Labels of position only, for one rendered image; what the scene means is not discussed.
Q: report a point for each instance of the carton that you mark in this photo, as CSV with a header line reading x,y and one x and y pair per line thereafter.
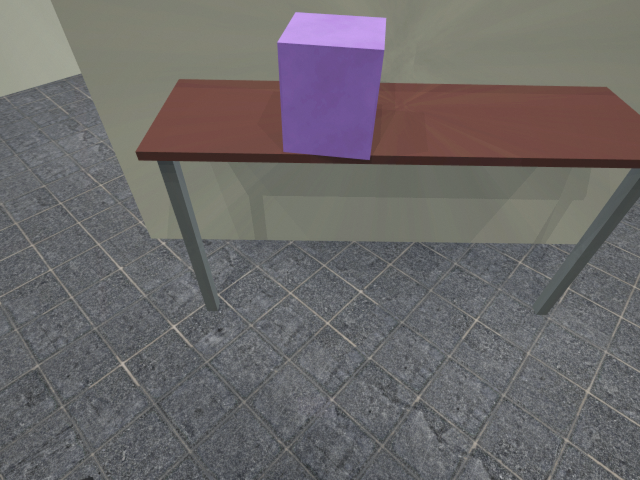
x,y
329,73

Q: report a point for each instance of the table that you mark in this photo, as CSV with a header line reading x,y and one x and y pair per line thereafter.
x,y
415,124

